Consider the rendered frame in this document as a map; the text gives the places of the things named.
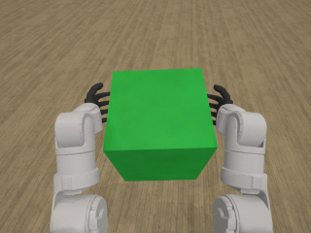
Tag robot left forearm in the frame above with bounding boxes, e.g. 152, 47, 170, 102
50, 103, 103, 232

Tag robot right hand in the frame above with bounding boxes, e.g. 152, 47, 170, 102
207, 84, 233, 126

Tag left robot upper arm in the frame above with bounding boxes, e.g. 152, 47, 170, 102
51, 194, 109, 233

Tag robot left hand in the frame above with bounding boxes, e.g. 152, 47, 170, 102
85, 83, 111, 123

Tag robot right forearm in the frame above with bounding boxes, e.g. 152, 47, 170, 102
216, 104, 273, 225

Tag right robot upper arm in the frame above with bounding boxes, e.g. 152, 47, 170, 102
212, 193, 273, 233

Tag carton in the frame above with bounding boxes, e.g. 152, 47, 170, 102
103, 68, 218, 182

